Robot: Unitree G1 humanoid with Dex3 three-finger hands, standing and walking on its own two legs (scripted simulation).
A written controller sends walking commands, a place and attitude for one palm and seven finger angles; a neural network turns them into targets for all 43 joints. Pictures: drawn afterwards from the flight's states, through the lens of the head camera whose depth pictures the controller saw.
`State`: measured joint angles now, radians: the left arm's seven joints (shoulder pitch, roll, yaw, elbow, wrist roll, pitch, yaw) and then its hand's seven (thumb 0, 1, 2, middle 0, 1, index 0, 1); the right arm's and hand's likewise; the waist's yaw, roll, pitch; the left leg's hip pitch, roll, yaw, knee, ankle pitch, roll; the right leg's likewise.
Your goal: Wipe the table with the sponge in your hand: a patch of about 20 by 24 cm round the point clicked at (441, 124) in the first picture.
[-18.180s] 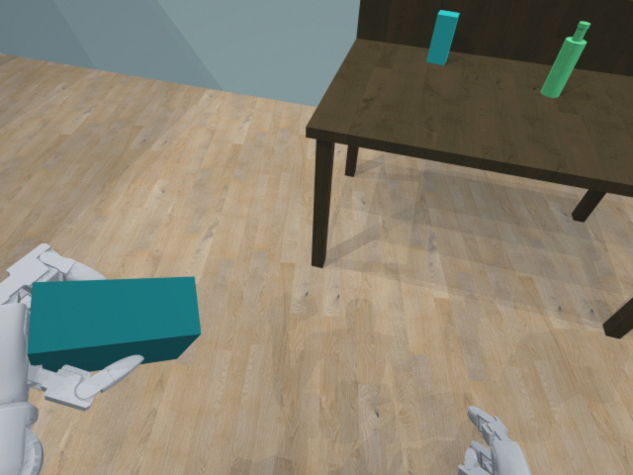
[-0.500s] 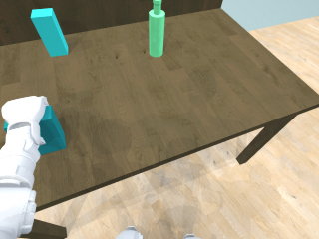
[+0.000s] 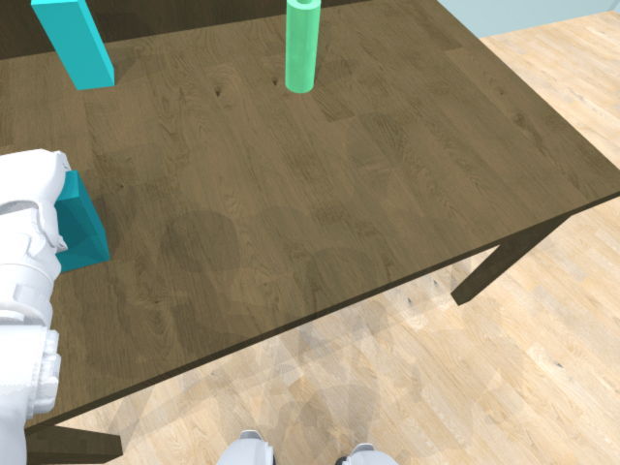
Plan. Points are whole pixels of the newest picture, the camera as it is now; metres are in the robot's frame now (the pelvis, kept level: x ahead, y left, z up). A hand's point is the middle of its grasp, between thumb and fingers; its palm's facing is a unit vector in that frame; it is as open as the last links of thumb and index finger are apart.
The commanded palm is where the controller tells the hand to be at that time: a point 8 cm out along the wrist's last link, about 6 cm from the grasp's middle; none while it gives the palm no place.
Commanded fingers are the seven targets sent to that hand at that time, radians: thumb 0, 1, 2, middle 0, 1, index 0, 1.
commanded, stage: slide across to the middle lane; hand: left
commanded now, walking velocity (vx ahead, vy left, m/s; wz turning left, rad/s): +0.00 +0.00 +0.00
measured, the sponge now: (59, 237) +0.42 +0.36 -0.03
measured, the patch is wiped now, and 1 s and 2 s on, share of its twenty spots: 0.40 0.40 0.55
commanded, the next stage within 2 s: wipe back along the middle lane in 0.66 s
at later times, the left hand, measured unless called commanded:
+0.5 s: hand (92, 185) +0.47 +0.31 +0.03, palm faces -0.15 +0.00 -0.99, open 10.0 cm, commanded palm +0.46 +0.28 +0.08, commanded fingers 0.00 0.10 1.30 -1.20 -1.60 -1.20 -1.60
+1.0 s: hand (116, 195) +0.46 +0.27 +0.03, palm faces -0.12 +0.00 -0.99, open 10.0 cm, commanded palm +0.43 +0.25 +0.06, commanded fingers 0.00 0.10 1.30 -1.20 -1.60 -1.20 -1.60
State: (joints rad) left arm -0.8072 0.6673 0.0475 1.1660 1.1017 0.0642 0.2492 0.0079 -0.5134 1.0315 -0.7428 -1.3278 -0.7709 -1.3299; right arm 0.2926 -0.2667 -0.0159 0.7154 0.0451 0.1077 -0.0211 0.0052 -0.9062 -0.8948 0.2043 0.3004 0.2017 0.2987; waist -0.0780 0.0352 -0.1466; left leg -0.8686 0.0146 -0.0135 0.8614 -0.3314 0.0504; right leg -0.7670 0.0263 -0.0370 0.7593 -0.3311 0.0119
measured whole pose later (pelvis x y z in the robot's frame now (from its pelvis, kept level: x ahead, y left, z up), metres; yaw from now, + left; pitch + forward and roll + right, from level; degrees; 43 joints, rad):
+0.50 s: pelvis +0.02 +0.00 +0.01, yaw +0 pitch +18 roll -4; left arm -0.81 0.55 -0.04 1.13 1.06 0.16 0.26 0.00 -0.51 1.03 -0.74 -1.33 -0.77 -1.33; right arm 0.28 -0.24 -0.03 0.76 0.05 0.11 -0.01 0.01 -0.91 -0.89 0.20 0.30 0.20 0.30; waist -0.08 0.04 -0.14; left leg -0.75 0.01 -0.01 0.77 -0.33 0.04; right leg -0.65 0.03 -0.03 0.66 -0.32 0.01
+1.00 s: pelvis +0.04 -0.02 +0.02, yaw +0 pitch +16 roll -2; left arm -0.69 0.45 -0.06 1.06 1.04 0.22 0.32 0.00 -0.50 1.03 -0.73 -1.33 -0.76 -1.34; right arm 0.25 -0.27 -0.05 0.76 0.05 0.14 0.00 0.01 -0.91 -0.90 0.20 0.30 0.20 0.30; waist -0.06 0.05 -0.15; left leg -0.66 0.02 -0.01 0.71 -0.33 0.02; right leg -0.57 0.03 -0.03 0.63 -0.33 -0.01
